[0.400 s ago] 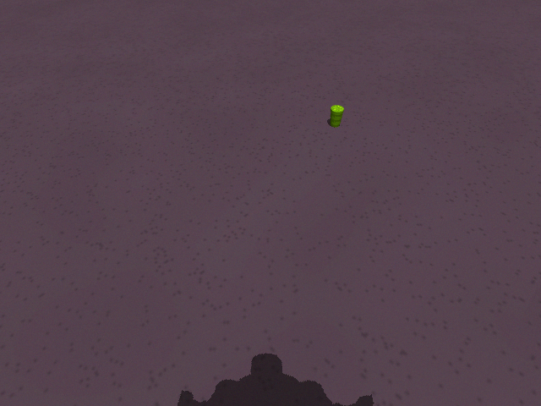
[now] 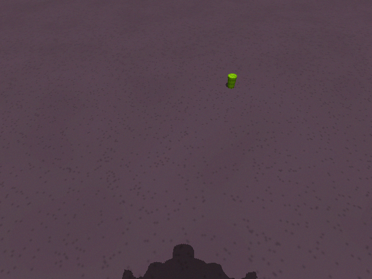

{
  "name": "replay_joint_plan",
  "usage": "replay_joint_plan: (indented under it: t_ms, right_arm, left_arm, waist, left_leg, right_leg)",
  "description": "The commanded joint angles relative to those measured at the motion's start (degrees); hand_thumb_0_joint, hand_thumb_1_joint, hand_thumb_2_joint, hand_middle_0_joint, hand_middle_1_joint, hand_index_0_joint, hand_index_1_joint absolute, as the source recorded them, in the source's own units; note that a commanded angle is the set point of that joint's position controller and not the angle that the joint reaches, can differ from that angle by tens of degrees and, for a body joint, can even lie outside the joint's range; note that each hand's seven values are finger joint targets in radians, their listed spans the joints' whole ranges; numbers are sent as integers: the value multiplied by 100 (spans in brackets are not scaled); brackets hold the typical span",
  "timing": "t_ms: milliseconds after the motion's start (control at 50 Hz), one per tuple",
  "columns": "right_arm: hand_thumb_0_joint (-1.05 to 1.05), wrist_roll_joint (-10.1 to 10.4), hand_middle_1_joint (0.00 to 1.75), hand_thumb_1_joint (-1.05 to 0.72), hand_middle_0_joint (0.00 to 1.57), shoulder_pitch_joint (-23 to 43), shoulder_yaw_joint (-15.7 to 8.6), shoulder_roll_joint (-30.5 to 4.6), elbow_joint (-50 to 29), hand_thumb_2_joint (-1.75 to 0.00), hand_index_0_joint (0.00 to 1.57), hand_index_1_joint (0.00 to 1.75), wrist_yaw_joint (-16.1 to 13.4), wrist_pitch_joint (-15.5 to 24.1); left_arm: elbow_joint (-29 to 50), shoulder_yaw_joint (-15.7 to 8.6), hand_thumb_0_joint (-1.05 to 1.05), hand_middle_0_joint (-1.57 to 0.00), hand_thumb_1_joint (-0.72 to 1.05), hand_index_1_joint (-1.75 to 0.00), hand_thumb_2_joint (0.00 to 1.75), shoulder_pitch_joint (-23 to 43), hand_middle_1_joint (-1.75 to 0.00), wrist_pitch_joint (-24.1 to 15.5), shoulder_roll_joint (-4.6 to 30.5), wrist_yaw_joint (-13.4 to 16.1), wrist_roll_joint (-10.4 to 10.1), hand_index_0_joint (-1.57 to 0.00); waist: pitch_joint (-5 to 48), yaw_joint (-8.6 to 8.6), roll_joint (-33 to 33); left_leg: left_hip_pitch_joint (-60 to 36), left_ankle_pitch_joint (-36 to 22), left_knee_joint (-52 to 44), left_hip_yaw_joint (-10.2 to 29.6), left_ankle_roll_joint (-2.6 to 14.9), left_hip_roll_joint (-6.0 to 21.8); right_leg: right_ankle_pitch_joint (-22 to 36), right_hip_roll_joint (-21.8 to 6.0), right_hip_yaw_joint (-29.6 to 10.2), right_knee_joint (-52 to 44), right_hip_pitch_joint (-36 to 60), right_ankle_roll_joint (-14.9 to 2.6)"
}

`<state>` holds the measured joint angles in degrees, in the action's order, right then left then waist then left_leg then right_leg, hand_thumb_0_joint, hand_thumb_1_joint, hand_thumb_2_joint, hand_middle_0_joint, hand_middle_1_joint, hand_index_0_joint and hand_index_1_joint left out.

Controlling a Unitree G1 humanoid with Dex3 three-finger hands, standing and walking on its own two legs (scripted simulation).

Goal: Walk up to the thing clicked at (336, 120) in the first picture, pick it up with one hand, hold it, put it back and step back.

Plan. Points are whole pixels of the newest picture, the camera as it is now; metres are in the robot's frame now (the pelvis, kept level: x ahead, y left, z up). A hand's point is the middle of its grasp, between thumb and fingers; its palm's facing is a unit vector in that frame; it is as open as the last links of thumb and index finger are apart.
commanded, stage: stand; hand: left
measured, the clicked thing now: (231, 81) +1.84 -0.35 -0.72
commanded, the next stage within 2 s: walk up in 0.72 s
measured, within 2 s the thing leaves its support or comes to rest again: neither
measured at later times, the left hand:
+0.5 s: hand out of the picture +0.08 +0.25 -0.16, palm faces -0.03 -0.94 -0.34, open 7.3 cm
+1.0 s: hand (101, 273) +0.17 +0.24 -0.13, palm faces -0.14 -0.91 -0.39, open 7.4 cm
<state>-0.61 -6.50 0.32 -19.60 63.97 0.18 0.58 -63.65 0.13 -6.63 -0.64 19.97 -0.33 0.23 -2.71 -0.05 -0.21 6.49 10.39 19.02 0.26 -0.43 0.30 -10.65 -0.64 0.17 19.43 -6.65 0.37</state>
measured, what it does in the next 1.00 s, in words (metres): lifts its right foot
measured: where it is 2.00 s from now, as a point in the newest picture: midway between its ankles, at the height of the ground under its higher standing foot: (227, 228)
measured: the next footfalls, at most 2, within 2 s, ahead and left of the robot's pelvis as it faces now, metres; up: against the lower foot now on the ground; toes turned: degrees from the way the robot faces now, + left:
right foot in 1.04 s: +0.18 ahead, -0.24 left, +0.00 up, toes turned -14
left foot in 1.46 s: +0.46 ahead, -0.01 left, +0.00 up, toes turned -7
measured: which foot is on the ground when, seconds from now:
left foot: down 0.00-1.00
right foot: down 0.00-0.76, up 0.78-1.00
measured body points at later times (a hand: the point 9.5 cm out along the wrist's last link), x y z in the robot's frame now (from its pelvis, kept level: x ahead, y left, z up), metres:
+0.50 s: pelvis +0.00 +0.00 +0.00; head +0.01 +0.00 +0.45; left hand +0.08 +0.30 -0.13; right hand +0.08 -0.30 -0.13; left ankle +0.00 +0.12 -0.75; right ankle +0.00 -0.12 -0.75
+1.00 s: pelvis +0.06 -0.05 -0.01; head +0.05 -0.06 +0.44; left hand +0.17 +0.28 -0.11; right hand +0.06 -0.40 -0.13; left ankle +0.00 +0.12 -0.75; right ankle +0.12 -0.22 -0.73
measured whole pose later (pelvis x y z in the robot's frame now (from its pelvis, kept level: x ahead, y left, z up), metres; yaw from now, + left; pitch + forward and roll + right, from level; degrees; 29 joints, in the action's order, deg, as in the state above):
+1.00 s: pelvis +0.06 -0.05 -0.01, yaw -8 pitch -2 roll +2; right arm -3.4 -15.0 -5.4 -25.8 57.3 2.7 3.6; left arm -56.7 -5.5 -12.3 -0.1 26.4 -7.5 1.5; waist -0.7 0.5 0.0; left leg 0.9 20.0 23.1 -6.7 -0.9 5.2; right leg -18.4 -6.7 0.1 40.1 -24.6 -0.3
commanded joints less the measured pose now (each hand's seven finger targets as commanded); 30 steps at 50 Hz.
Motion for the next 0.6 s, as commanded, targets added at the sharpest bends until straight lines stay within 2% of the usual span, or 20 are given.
replay_joint_plan:
  t_ms: [0, 40, 100, 160, 300, 400, 580]
  right_arm:
    - [0, 11, 30, -90, 20, 161, -225, -1196, -296, -90, 20, 30, -62, 146]
    - [0, 13, 30, -90, 20, 179, -236, -1221, -293, -90, 20, 30, -63, 144]
    - [0, 21, 30, -90, 20, 240, -250, -1237, -330, -90, 20, 30, -64, 145]
    - [0, 30, 30, -90, 20, 206, -243, -1223, -282, -90, 20, 30, -62, 144]
    - [0, 16, 30, -90, 20, 195, -232, -1220, -274, -90, 20, 30, -69, 147]
    - [0, 22, 30, -90, 20, 190, -249, -1247, -277, -90, 20, 30, -67, 144]
    - [0, 25, 30, -90, 20, 179, -244, -1238, -269, -90, 20, 30, -70, 138]
  left_arm:
    - [326, -214, 0, -20, 90, -30, 90, 212, -30, -136, 1194, 74, 14, -20]
    - [322, -213, 0, -20, 90, -30, 90, 195, -30, -136, 1185, 78, 11, -20]
    - [339, -208, 0, -20, 90, -30, 90, 184, -30, -137, 1176, 79, 40, -20]
    - [309, -192, 0, -20, 90, -30, 90, 135, -30, -138, 1163, 81, 10, -20]
    - [321, -198, 0, -20, 90, -30, 90, 158, -30, -122, 1196, 80, 20, -20]
    - [327, -204, 0, -20, 90, -30, 90, 181, -30, -128, 1223, 88, 30, -20]
    - [307, -198, 0, -20, 90, -30, 90, 168, -30, -127, 1203, 94, 17, -20]
  waist:
    - [347, 6, 42]
    - [309, 7, 104]
    - [485, -12, 46]
    - [322, -10, 44]
    - [380, -4, 106]
    - [480, -1, 23]
    - [392, 5, 32]
  left_leg:
    - [13, -619, -309, 508, 173, 675]
    - [22, -475, -344, 519, 186, 676]
    - [-116, -796, -264, 515, 195, 712]
    - [-74, -769, -312, 532, 168, 689]
    - [-72, -696, -349, 516, 166, 697]
    - [-148, -878, -307, 500, 175, 708]
    - [-143, -900, -306, 495, 164, 702]
  right_leg:
    - [605, -677, -549, -356, 35, -202]
    - [466, -674, -559, -380, -12, -188]
    - [728, -683, -527, -305, 67, -204]
    - [699, -660, -521, -336, -22, -194]
    - [633, -669, -541, -325, 33, -199]
    - [818, -682, -529, -299, 104, -211]
    - [856, -683, -541, -338, 67, -196]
